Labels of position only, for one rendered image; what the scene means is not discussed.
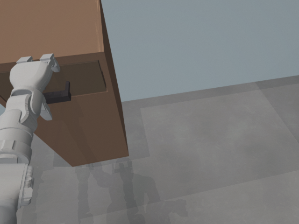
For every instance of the robot left hand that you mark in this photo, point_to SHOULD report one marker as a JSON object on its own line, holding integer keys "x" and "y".
{"x": 35, "y": 74}

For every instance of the left robot upper arm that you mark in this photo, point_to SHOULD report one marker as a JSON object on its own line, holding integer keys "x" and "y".
{"x": 16, "y": 187}

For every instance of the robot left forearm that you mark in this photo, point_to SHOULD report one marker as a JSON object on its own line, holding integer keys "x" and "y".
{"x": 18, "y": 123}

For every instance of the handle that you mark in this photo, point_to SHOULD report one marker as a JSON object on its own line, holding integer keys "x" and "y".
{"x": 58, "y": 96}

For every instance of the cabinet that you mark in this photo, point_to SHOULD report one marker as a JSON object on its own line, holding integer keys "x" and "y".
{"x": 90, "y": 128}

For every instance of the drawer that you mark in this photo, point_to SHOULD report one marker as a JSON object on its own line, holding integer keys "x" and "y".
{"x": 84, "y": 77}

